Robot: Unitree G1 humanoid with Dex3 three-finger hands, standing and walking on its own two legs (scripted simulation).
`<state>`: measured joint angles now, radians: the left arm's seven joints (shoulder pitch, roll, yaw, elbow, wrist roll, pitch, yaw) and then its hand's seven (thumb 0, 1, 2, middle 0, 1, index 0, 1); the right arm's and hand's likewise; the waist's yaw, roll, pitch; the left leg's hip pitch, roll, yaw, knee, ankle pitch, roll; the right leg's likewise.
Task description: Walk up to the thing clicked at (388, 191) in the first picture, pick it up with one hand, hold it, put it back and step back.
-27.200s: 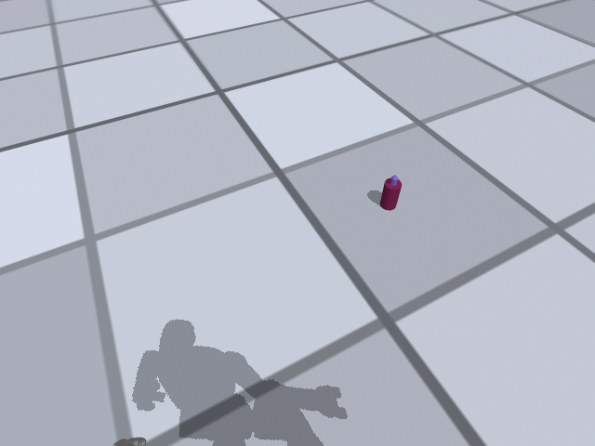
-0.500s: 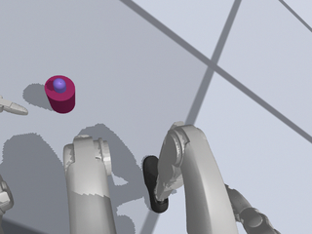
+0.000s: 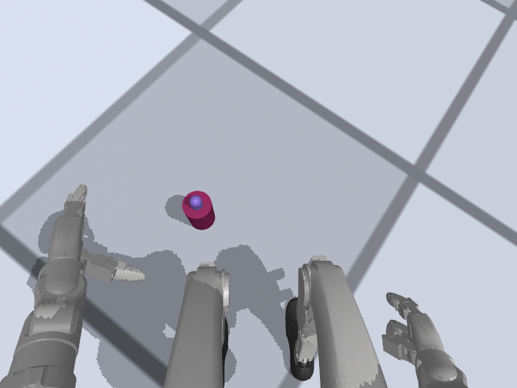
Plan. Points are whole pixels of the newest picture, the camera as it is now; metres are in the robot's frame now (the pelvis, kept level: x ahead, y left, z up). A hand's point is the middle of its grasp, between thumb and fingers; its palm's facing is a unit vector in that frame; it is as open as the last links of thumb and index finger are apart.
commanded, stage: home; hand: left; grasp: from the side
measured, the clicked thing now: (198, 209) +0.47 +0.16 -0.43
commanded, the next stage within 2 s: none
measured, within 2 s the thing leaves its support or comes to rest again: neither
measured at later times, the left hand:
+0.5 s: hand (87, 269) +0.27 +0.20 +0.09, palm faces +0.12 -0.94 -0.32, open 17.2 cm
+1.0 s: hand (59, 312) +0.23 +0.19 +0.15, palm faces +0.15 -0.95 -0.28, open 17.7 cm
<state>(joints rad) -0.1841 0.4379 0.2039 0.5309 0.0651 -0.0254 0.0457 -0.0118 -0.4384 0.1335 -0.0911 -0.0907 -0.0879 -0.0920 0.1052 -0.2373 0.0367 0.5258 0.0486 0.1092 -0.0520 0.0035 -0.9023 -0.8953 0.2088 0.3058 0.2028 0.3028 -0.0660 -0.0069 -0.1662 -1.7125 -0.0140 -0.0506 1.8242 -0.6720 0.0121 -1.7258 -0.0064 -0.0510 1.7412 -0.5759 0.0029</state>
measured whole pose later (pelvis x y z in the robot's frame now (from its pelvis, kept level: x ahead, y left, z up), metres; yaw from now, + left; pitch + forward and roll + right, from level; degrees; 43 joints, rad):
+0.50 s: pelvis +0.06 -0.01 +0.18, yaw +2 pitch +15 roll -2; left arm 0.27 0.24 0.03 0.23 -0.02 0.22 0.16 -0.01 -0.51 0.09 -0.08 -0.08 -0.08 -0.08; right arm 0.27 -0.21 0.03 0.51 0.05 -0.01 -0.15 0.01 -0.90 -0.90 0.21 0.31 0.20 0.30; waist -0.05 0.02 -0.16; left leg -0.83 0.01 -0.05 1.11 -0.54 0.00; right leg -0.85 0.02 -0.04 1.05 -0.46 -0.01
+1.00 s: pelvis +0.07 +0.00 +0.21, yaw +2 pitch +8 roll -2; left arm 0.46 0.21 -0.02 0.01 -0.02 0.27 0.14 -0.01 -0.59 0.03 -0.05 -0.05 -0.05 -0.05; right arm 0.27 -0.20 0.05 0.48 0.02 -0.11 -0.17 0.01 -0.90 -0.90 0.21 0.31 0.20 0.30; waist -0.01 0.03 -0.11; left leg -0.60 0.00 -0.05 0.96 -0.50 0.01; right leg -0.62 0.01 -0.04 0.90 -0.42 0.00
